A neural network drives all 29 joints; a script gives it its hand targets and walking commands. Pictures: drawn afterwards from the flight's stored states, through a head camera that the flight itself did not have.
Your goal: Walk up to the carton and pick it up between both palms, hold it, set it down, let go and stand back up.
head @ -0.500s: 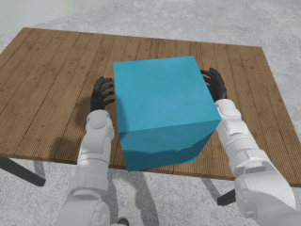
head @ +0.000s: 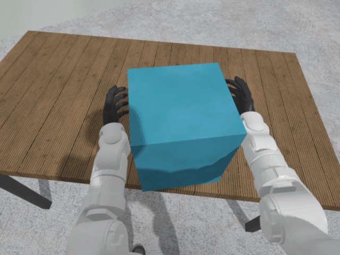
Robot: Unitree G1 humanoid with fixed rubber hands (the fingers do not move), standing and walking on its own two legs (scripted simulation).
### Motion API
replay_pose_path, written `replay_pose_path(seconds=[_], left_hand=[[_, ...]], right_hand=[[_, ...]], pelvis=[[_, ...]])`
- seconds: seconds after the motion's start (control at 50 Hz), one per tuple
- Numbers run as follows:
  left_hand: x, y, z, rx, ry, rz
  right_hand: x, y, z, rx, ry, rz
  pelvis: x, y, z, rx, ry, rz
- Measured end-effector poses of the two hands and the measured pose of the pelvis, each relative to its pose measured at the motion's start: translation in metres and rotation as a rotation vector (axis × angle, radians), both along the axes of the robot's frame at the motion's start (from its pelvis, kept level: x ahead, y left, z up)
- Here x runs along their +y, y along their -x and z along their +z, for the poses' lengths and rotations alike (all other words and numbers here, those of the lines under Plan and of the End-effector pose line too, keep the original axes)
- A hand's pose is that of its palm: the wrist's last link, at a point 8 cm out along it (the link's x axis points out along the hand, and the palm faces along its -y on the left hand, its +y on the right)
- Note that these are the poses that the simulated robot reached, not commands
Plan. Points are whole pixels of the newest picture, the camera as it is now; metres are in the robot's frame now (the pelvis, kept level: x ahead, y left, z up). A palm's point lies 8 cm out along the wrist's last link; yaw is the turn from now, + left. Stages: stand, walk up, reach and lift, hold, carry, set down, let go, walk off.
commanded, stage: reach and lift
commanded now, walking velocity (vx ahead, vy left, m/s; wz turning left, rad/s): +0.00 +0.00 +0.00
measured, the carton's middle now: (177, 131) +0.39 +0.06 +0.03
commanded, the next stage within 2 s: none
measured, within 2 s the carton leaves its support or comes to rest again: leaves its support in 1.30 s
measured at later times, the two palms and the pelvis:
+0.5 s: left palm (111, 122) +0.35 +0.21 +0.08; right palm (243, 115) +0.42 -0.09 +0.09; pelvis +0.02 +0.01 +0.01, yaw +1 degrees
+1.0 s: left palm (110, 122) +0.35 +0.21 +0.08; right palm (241, 116) +0.42 -0.08 +0.09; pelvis +0.02 +0.01 +0.01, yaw +2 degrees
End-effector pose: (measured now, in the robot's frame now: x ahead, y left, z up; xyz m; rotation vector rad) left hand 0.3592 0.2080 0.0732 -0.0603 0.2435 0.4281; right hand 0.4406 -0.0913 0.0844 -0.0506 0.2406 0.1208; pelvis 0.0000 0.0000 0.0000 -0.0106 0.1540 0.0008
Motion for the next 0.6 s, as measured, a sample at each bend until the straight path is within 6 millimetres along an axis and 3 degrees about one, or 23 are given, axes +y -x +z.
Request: replay_pose_path(seconds=[0.38, 0.6], left_hand=[[-0.003, 0.006, 0.006, -0.035, -0.04, -0.037], [0.002, 0.008, 0.004, 0.004, -0.036, -0.054]], right_hand=[[0.002, 0.018, 0.01, -0.073, 0.057, 0.064], [0.007, 0.024, 0.005, -0.047, 0.025, 0.038]], pelvis=[[0.004, -0.015, 0.005, -0.088, -0.009, 0.022], [0.01, -0.018, 0.006, -0.144, -0.01, 0.016]])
